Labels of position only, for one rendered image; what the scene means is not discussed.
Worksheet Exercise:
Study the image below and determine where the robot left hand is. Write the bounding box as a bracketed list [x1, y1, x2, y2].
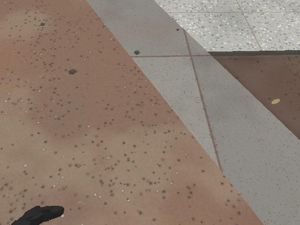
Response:
[11, 205, 65, 225]

